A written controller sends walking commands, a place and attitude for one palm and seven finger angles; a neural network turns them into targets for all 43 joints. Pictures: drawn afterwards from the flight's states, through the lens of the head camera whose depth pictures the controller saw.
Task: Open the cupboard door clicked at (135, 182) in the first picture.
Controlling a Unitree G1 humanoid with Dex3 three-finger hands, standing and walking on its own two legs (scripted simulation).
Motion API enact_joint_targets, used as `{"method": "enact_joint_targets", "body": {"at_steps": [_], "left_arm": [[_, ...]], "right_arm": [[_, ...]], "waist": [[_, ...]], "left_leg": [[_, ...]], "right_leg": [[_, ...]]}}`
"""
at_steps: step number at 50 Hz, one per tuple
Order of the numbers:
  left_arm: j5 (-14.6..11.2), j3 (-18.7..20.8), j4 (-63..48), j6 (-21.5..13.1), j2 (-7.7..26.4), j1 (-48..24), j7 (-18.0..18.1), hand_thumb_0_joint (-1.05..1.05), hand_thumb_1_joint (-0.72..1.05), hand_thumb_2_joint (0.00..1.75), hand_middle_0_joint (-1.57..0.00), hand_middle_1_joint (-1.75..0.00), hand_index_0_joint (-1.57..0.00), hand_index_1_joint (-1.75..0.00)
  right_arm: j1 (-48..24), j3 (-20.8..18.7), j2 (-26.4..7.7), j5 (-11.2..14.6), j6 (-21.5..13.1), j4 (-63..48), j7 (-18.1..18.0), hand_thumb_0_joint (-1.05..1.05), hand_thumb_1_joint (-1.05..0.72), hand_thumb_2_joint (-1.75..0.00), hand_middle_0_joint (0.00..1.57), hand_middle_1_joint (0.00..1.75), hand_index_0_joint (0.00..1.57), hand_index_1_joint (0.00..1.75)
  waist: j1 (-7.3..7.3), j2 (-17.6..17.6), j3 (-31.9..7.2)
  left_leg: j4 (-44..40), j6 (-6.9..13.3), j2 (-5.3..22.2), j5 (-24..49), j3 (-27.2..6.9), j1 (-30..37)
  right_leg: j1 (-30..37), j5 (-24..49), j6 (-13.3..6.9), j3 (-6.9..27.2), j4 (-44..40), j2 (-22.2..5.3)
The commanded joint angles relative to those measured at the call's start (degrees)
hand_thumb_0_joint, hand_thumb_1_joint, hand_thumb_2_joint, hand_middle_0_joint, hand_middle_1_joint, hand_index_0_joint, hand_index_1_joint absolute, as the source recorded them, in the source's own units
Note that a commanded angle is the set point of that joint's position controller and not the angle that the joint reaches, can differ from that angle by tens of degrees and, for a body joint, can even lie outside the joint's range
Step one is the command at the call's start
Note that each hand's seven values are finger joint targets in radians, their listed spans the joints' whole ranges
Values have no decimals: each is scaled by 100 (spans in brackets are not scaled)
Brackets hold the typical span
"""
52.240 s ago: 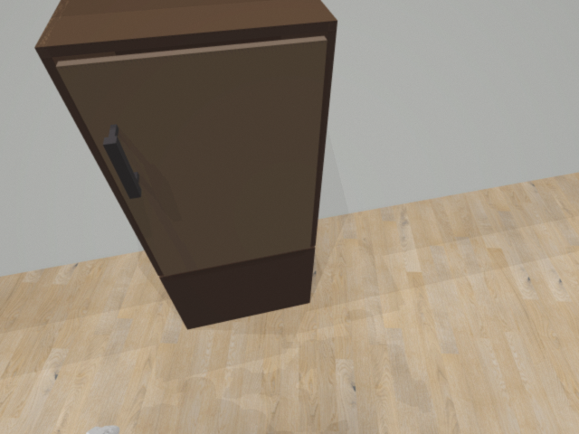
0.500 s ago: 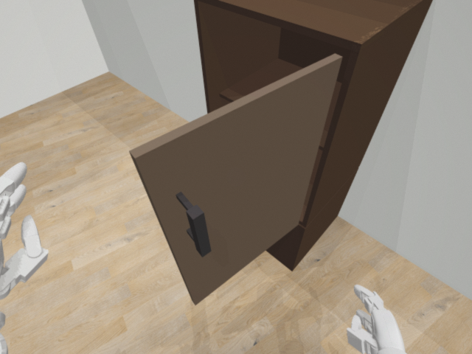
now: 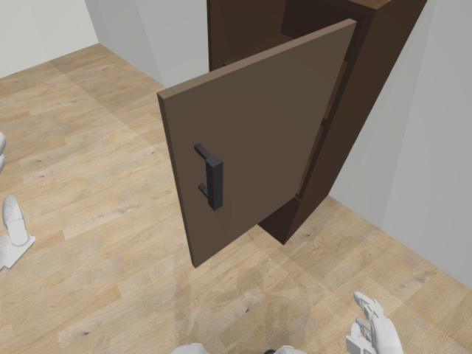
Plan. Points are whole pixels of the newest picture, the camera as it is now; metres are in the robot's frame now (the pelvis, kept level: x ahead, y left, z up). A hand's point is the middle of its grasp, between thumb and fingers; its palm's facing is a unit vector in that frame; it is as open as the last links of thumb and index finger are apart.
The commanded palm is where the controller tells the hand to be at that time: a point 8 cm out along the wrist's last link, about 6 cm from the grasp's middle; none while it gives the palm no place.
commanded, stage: step back with the hand held close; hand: left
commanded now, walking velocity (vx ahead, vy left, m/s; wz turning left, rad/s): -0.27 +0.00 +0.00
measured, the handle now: (208, 177) +0.39 +0.08 +0.07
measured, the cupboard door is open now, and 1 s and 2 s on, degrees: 81 81 81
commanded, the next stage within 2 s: stop stepping back and stand still in 0.54 s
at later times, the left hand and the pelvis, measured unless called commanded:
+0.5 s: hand (23, 307) +0.14 +0.22 +0.17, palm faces +0.29 -0.79 -0.55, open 7.4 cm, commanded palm +0.07 +0.27 +0.19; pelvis -0.07 -0.02 +0.02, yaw -2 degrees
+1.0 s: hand out of the picture -0.02 +0.22 +0.18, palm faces +0.46 -0.78 -0.43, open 7.4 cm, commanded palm -0.07 +0.25 +0.19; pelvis -0.21 -0.05 +0.02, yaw +0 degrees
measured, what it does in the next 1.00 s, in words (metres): walks backwards: right foot, then left foot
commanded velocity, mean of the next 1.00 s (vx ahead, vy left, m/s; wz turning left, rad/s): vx -0.12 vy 0.02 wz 0.01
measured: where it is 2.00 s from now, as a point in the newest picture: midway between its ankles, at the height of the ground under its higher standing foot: outside the picture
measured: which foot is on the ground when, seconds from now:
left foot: down 0.00-0.34, up 0.36-0.50, down 0.52-0.82, up 0.84-1.00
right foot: down 0.00-0.02, up 0.04-0.26, down 0.28-0.56, up 0.58-0.82, down 0.84-1.00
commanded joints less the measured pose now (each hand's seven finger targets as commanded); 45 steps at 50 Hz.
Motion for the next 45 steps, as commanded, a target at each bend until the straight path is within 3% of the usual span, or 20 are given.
{"method": "enact_joint_targets", "body": {"at_steps": [1,2,4,11,13,16,18,22,24,25,26,28,32,36,38,40,41,42,43,45], "left_arm": [[68,966,-1187,-422,1084,-218,205,0,90,90,-20,-30,-20,-30],[134,990,-1127,-425,1060,-277,192,0,90,90,-20,-30,-20,-30],[95,944,-1122,-434,1120,-299,185,0,90,90,-20,-30,-20,-30],[-129,514,-1025,-295,945,-19,10,0,90,90,-20,-30,-20,-30],[-142,669,-1006,-274,1123,-38,-45,0,90,90,-20,-30,-20,-30],[-262,848,-960,-263,1364,-139,-77,0,90,90,-20,-30,-20,-30],[-272,1048,-942,-223,1540,125,-68,0,90,90,-20,-30,-20,-30],[-149,982,-876,-43,1351,384,-107,0,90,90,-20,-30,-20,-30],[-141,909,-1076,-100,1384,169,-68,0,90,90,-20,-30,-20,-30],[-159,850,-1144,-140,1393,99,-53,0,90,90,-20,-30,-20,-30],[-146,865,-1260,-199,1434,53,-48,0,90,90,-20,-30,-20,-30],[-210,905,-1061,-224,1438,504,-77,0,90,90,-20,-30,-20,-30],[-207,718,-1289,-127,1149,407,-2,0,90,90,-20,-30,-20,-30],[-249,774,-1222,114,1161,658,96,0,90,90,-20,-30,-20,-30],[-198,858,-1207,132,1301,401,154,0,90,90,-20,-30,-20,-30],[-163,781,-1015,99,1317,342,110,0,90,90,-20,-30,-20,-30],[-185,842,-1070,58,1475,318,82,0,90,90,-20,-30,-20,-30],[-229,964,-1317,5,1610,-148,96,0,90,90,-20,-30,-20,-30],[-214,802,-1094,-14,1394,-518,77,0,90,90,-20,-30,-20,-30],[-172,535,-389,25,1079,-523,33,0,90,90,-20,-30,-20,-30]], "right_arm": [[-512,-338,-862,-62,-377,-981,-132,0,-90,-90,20,30,20,30],[-497,-380,-814,-65,-411,-976,-128,0,-90,-90,20,30,20,30],[-489,-393,-659,-92,-504,-901,-76,0,-90,-90,20,30,20,30],[-511,-334,-727,-142,-655,-464,154,0,-90,-90,20,30,20,30],[-625,-339,-736,-136,-574,-488,145,0,-90,-90,20,30,20,30],[-780,-313,-536,31,-360,-650,110,0,-90,-90,20,30,20,30],[-948,-302,-512,183,-298,-824,67,0,-90,-90,20,30,20,30],[-952,-125,-358,76,-145,-850,-23,0,-90,-90,20,30,20,30],[-947,-143,-478,37,-141,-771,-144,0,-90,-90,20,30,20,30],[-826,-216,-604,61,-153,-757,-182,0,-90,-90,20,30,20,30],[-682,-334,-736,85,-170,-762,-160,0,-90,-90,20,30,20,30],[-717,-430,-702,-9,-343,-780,-24,0,-90,-90,20,30,20,30],[-418,-478,-712,-20,-584,-598,118,0,-90,-90,20,30,20,30],[-560,-356,-691,20,-598,-745,79,0,-90,-90,20,30,20,30],[-656,-327,-741,-42,-547,-785,8,0,-90,-90,20,30,20,30],[-593,-303,-590,-42,-455,-724,6,0,-90,-90,20,30,20,30],[-562,-301,-549,-67,-403,-651,15,0,-90,-90,20,30,20,30],[-631,-273,-607,-124,-401,-552,16,0,-90,-90,20,30,20,30],[-524,-246,-575,-78,-464,-422,31,0,-90,-90,20,30,20,30],[-352,-306,-625,-33,-458,-293,-39,0,-90,-90,20,30,20,30]], "waist": [[-11,1461,-619],[18,1695,-672],[-7,1011,-705],[72,1096,-1366],[113,837,-1390],[79,-457,-1888],[194,-1055,-1749],[65,-488,-1212],[-8,105,-1133],[5,414,-1314],[67,719,-1659],[132,1677,-1982],[14,944,-1617],[-41,1309,-1010],[-13,1639,-773],[-76,650,-675],[-58,-703,-718],[-12,-1016,-479],[-66,-1008,-671],[-201,-885,-439]], "left_leg": [[-2811,439,1449,-2804,-2077,-1675],[-3225,578,1770,-2910,-2350,-1991],[-2672,655,1712,-1087,-2215,-885],[-1880,332,1421,3160,-1456,1711],[-1567,171,1121,3066,-996,1728],[-696,-162,472,2082,-100,1657],[497,-212,-8,-319,-106,360],[243,-308,78,-579,-158,-272],[-1121,-325,127,807,-168,335],[-1604,-224,407,2704,-343,906],[-1665,-58,871,4716,-667,1725],[-1683,381,1748,6409,-1511,2445],[-1990,620,1772,4661,-1316,1982],[-3170,366,1268,-917,-1093,347],[-3390,60,898,-2170,-841,-458],[-1712,-284,165,-1484,-205,-6],[421,-381,-136,-591,-254,630],[1637,-371,30,-238,-481,112],[2221,-407,10,-350,-557,-218],[1904,-364,275,-142,-414,9]], "right_leg": [[1709,-1253,80,387,1066,288],[2099,-1041,125,307,2020,510],[1224,-1519,32,542,2056,429],[962,-1017,-26,375,-497,407],[1137,422,-59,510,-1125,252],[1298,3079,-27,998,-1099,-540],[1692,4733,-103,1294,-1049,-1172],[1970,5370,-590,1205,-676,-1175],[1960,4879,-338,962,-384,-729],[1819,4128,-70,784,-190,-373],[1471,2375,123,617,-3,24],[518,-1668,63,624,1058,386],[353,-1861,99,579,1973,431],[1423,-1956,42,31,1077,461],[2368,-2006,-90,-392,-3,640],[1891,-2032,-347,225,-1869,21],[488,-2664,-854,1935,-2776,-1227],[-56,-2284,-1210,2511,-2919,-1992],[31,-2668,-1209,2563,-2809,-1928],[-115,-2684,-750,1524,-2445,-1346]]}}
